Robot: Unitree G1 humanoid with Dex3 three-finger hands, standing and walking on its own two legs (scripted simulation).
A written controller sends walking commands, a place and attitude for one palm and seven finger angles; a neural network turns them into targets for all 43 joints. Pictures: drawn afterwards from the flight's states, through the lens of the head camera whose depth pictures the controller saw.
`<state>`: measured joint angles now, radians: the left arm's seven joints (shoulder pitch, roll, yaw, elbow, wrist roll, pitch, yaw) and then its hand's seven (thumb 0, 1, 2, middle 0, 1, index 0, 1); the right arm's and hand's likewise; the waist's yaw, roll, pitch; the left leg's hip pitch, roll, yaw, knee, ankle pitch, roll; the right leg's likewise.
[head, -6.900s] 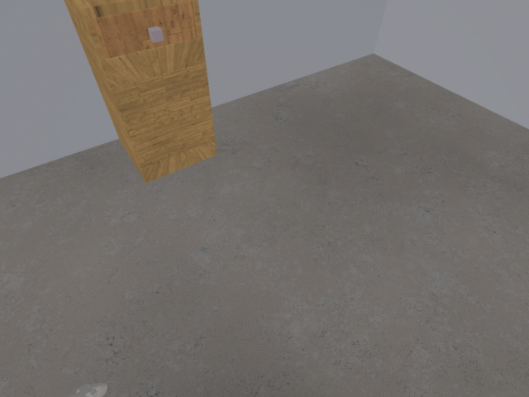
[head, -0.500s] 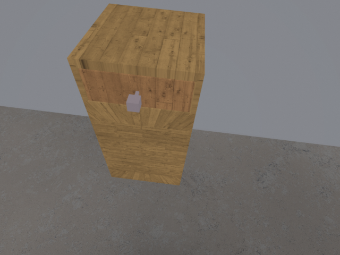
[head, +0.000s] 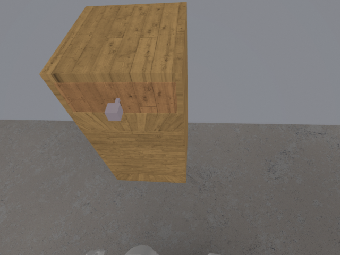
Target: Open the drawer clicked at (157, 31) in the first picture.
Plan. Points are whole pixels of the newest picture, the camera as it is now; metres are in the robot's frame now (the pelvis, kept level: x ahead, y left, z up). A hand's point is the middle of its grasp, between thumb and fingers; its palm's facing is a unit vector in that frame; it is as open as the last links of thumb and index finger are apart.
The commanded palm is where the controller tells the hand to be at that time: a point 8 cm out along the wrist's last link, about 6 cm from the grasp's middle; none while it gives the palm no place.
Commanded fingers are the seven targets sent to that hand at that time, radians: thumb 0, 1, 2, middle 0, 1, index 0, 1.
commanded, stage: come to a stop and stand still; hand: left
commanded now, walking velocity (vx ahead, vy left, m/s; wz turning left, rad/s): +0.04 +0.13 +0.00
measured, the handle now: (115, 107) +0.54 +0.21 -0.02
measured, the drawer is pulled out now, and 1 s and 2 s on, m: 0.00 0.00 0.00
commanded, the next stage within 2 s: look again from close up in 0.44 s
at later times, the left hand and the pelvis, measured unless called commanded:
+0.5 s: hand out of the picture -0.04 +0.21 -0.17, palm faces +0.06 -0.98 -0.20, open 7.4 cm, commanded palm none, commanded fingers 0.00 0.90 0.90 -0.20 -0.30 -0.20 -0.30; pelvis -0.02 +0.02 +0.00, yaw +0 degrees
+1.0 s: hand out of the picture +0.01 +0.17 -0.18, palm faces +0.02 -0.98 -0.21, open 7.3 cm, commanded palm none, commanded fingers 0.00 0.90 0.90 -0.20 -0.30 -0.20 -0.30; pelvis +0.01 +0.00 +0.00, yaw -1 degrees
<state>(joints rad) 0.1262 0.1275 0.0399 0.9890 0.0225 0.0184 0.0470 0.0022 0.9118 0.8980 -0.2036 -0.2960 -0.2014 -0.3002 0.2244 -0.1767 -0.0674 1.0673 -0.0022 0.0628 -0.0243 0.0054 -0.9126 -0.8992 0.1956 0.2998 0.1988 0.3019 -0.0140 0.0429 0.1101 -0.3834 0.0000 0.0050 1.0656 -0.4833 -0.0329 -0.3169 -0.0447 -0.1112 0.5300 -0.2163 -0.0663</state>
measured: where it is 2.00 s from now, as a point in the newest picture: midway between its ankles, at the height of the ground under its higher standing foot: outside the picture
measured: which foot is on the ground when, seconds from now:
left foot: up 0.00-0.26, down 0.28-1.00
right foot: down 0.00-0.28, up 0.30-0.54, down 0.56-1.00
